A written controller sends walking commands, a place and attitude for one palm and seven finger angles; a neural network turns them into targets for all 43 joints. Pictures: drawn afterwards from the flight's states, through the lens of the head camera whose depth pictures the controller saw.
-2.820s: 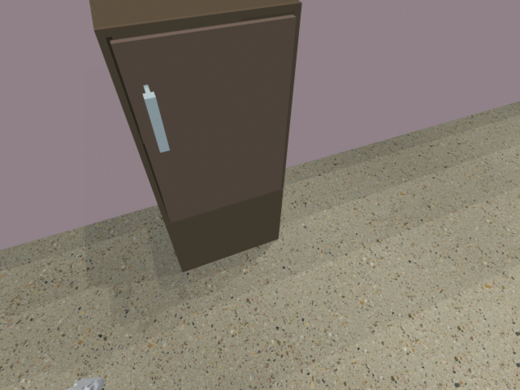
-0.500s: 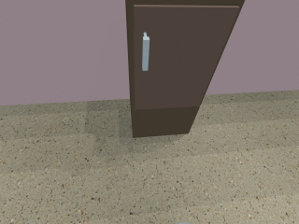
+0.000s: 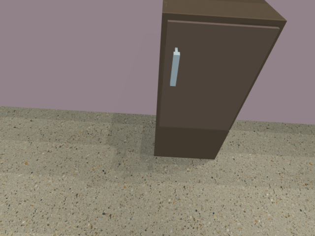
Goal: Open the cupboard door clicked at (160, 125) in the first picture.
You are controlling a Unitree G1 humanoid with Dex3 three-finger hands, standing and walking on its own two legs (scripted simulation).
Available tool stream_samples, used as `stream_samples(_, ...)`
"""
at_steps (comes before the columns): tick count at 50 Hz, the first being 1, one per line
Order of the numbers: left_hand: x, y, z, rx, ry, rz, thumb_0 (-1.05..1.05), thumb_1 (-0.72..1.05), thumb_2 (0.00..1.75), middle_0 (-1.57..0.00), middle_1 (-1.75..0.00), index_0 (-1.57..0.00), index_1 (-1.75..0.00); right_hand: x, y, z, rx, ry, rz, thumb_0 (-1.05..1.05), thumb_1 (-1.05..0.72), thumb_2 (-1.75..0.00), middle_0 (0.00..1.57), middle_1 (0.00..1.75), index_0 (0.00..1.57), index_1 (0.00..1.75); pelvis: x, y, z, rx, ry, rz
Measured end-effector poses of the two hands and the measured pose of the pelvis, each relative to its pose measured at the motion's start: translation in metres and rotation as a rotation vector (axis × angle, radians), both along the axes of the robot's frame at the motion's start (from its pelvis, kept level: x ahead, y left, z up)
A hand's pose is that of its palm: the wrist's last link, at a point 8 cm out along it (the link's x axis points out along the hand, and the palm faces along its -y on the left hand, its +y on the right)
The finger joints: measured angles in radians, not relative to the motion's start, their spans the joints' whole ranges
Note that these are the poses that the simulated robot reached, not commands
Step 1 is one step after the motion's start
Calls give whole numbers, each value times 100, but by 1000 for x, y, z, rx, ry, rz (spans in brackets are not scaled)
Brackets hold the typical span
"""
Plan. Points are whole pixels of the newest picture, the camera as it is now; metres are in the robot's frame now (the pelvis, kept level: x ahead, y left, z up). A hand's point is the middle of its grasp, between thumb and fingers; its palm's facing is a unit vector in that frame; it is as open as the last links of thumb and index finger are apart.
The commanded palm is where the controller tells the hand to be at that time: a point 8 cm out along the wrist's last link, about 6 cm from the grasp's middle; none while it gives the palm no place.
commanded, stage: take the last steps up to it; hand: left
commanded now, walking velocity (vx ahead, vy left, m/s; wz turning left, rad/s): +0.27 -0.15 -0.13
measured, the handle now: (174, 67) +0.75 -0.01 +0.04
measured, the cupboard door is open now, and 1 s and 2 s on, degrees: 0 0 0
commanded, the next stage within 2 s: come to a stop and stand still in 0.42 s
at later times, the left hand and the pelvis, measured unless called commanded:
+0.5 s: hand (129, 208) +0.24 +0.11 -0.18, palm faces -0.07 -0.97 -0.21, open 7.4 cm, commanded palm none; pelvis +0.14 -0.08 -0.01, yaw -4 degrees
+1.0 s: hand (136, 207) +0.24 +0.09 -0.17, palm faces -0.03 -0.96 -0.27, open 7.3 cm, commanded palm none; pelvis +0.19 -0.11 +0.00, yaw -6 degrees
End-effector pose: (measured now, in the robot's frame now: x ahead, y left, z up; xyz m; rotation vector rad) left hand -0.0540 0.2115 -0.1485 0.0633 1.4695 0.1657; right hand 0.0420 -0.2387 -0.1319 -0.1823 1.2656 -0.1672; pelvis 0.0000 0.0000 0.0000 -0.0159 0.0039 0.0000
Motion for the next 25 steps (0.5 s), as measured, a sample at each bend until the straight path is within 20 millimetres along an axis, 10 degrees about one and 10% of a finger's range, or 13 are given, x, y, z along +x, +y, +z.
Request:
stream_samples(7, 16, 6, -3, -46, 131, -51, 1, 91, 90, -20, -30, -20, -30, -14, 13, 7, -22, 39, -82, 1, -92, -89, 20, 30, 20, 30, 30, 0, 3, 7, -2, -40)
stream_samples(18, 209, -20, 0, 30, -121, -183, 1, 91, 90, -19, -30, -19, -30, -63, -17, -4, 33, 342, -230, 1, -91, -89, 21, 30, 20, 30, 97, -46, -5, 10, 3, -69)
stream_samples(25, 289, -56, 3, 72, -267, -192, 0, 91, 90, -19, -30, -20, -30, 8, -66, -19, 30, 304, -217, 1, -91, -89, 20, 30, 20, 30, 139, -80, -12, -4, -16, -68)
